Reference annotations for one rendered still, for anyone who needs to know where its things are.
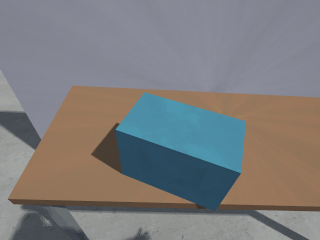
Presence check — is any carton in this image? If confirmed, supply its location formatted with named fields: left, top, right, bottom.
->
left=115, top=92, right=246, bottom=211

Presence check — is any table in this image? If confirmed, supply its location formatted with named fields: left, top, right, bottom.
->
left=8, top=85, right=320, bottom=240

